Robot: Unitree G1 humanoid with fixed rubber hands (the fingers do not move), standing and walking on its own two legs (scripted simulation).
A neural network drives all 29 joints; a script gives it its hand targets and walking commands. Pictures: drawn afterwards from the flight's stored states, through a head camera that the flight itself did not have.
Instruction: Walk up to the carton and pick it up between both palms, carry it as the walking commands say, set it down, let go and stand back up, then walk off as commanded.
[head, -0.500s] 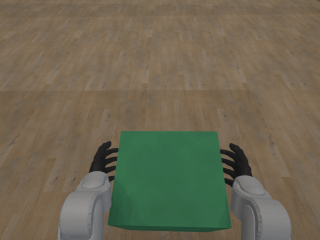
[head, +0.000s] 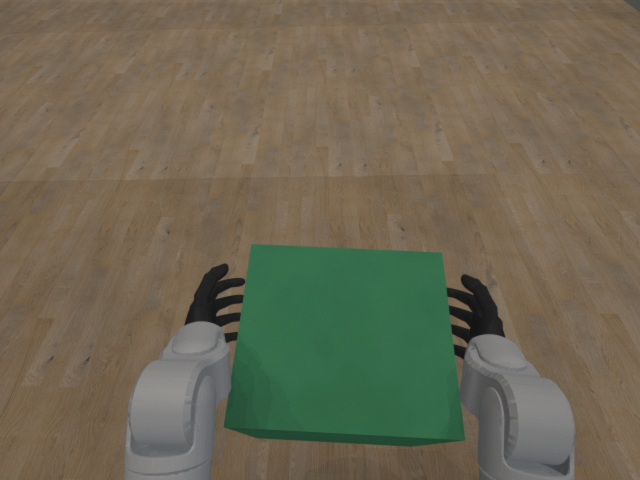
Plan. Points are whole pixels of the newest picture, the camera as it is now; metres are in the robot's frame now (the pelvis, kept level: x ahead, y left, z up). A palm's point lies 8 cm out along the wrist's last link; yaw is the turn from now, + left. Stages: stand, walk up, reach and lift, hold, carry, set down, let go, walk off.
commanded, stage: carry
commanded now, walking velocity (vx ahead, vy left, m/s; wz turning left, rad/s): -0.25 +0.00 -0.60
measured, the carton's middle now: (339, 355) +0.29 -0.01 +0.00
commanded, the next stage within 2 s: none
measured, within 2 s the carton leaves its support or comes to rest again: neither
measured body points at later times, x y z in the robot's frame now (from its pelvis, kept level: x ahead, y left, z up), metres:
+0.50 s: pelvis -0.08 -0.03 +0.01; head -0.05 -0.01 +0.46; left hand +0.22 +0.07 +0.09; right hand +0.17 -0.23 +0.10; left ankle -0.07 +0.05 -0.72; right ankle -0.11 -0.14 -0.63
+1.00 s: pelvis -0.23 -0.02 +0.01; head -0.20 -0.05 +0.46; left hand +0.09 -0.06 +0.10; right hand -0.08 -0.30 +0.09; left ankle -0.17 +0.11 -0.67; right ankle -0.22 -0.16 -0.72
